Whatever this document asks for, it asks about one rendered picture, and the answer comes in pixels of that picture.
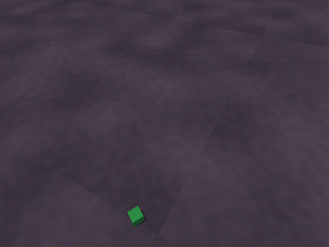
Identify cube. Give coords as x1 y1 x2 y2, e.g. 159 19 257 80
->
127 206 144 226

